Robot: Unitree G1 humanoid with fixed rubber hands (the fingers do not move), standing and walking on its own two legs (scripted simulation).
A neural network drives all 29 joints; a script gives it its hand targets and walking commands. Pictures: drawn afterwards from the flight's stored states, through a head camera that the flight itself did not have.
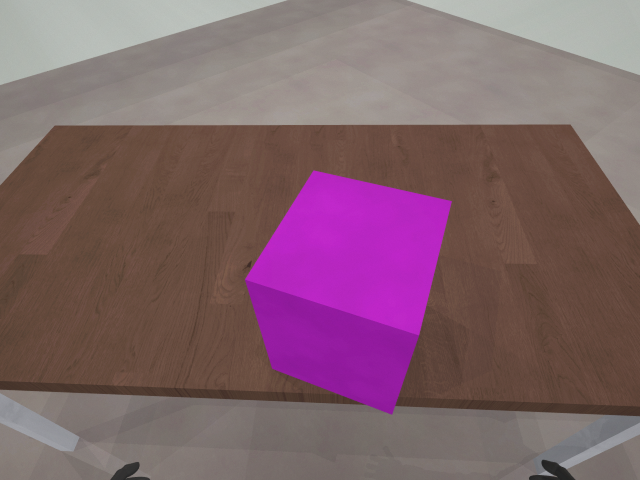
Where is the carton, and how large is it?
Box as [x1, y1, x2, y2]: [245, 171, 451, 414]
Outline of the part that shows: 313,171 245,279 271,366 274,369 391,414 419,333 451,201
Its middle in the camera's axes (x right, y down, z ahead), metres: +0.05 +0.08 +0.57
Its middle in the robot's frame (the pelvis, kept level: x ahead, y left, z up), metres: +0.37 -0.03 -0.01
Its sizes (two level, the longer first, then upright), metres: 0.210 0.200 0.250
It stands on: a table, 0.65 m high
